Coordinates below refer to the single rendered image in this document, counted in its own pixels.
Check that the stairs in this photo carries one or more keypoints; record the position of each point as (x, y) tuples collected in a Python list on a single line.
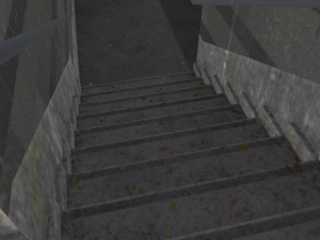
[(166, 156)]

